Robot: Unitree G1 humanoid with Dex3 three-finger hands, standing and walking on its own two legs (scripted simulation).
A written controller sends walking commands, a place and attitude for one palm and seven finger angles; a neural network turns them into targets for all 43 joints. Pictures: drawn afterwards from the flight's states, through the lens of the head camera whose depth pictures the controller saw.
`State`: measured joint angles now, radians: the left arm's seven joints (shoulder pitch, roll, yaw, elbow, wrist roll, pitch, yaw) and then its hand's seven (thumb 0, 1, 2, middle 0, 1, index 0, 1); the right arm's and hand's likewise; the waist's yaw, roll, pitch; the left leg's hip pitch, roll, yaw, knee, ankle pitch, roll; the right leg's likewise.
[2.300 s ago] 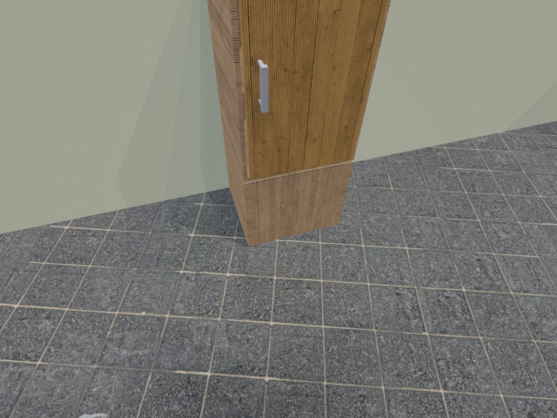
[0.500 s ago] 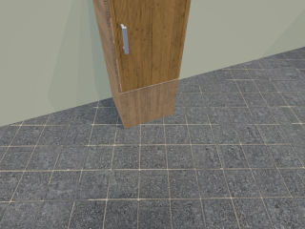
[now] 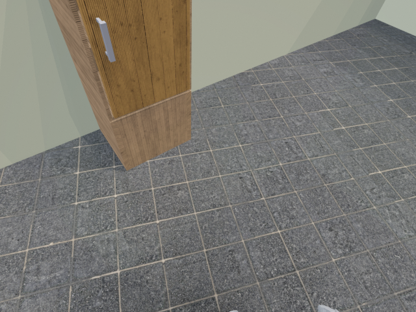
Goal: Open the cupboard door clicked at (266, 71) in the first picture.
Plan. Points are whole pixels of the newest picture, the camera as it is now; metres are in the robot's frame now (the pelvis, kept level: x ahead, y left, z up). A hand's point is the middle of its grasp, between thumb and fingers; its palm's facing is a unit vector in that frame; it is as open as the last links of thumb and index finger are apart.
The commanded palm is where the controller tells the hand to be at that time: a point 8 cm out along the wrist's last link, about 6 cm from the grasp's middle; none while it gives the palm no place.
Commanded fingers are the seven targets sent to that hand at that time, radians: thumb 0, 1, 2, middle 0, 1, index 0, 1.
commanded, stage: walk to a spot facing it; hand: left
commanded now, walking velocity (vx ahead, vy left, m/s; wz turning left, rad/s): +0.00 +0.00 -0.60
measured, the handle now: (105, 40) +0.90 +0.44 +0.02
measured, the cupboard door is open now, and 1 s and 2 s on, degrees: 0 0 0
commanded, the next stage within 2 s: turn to face it in 1.36 s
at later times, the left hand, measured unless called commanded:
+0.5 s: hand (160, 290) +0.18 +0.12 -0.15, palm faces -0.32 -0.92 -0.22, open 7.3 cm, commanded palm none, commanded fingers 0.00 0.90 0.90 -0.20 -0.30 -0.20 -0.30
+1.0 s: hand (197, 212) +0.38 +0.06 -0.16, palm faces -0.54 -0.83 -0.16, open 7.4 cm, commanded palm none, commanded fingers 0.00 0.90 0.90 -0.20 -0.30 -0.20 -0.30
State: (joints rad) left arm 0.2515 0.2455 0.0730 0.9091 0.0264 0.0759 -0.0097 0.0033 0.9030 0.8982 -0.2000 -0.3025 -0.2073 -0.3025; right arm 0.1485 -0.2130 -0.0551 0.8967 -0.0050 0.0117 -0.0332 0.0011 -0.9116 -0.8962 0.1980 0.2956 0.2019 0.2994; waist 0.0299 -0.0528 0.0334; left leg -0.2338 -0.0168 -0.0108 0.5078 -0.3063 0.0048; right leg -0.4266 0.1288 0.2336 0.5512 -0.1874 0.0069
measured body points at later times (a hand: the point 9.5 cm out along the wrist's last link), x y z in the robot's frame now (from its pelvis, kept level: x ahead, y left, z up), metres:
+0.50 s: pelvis +0.03 -0.04 +0.00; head +0.04 -0.05 +0.45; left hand +0.20 +0.16 -0.14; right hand -0.06 -0.30 -0.15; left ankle +0.03 +0.09 -0.67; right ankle -0.03 -0.15 -0.73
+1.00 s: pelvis +0.22 -0.07 +0.01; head +0.24 -0.05 +0.46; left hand +0.41 +0.10 -0.15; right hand +0.07 -0.24 -0.13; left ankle +0.24 +0.02 -0.73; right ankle +0.16 -0.20 -0.63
